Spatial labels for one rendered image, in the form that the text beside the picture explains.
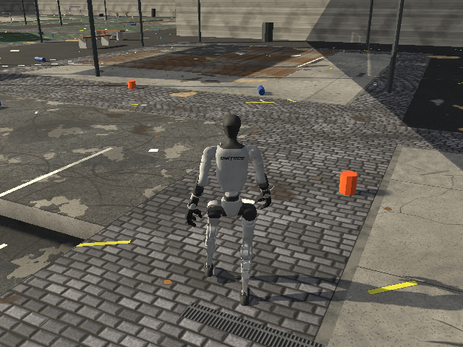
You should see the right robot upper arm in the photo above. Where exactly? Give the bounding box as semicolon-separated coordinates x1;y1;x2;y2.
247;145;266;184

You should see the robot left foot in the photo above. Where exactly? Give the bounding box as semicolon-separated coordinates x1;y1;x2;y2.
203;261;213;277

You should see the left robot forearm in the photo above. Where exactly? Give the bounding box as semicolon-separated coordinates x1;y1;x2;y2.
187;176;204;210

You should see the right robot forearm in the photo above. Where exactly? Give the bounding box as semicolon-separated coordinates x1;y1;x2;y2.
259;173;271;198

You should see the right robot hand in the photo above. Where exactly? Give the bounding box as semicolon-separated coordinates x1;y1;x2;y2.
255;195;271;209

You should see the left robot hand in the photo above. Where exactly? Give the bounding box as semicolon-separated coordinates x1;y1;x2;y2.
185;207;202;227

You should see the left robot upper arm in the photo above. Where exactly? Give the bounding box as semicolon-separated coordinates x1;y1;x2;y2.
197;146;217;187

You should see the left robot thigh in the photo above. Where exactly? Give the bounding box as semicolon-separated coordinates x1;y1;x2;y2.
207;200;222;238

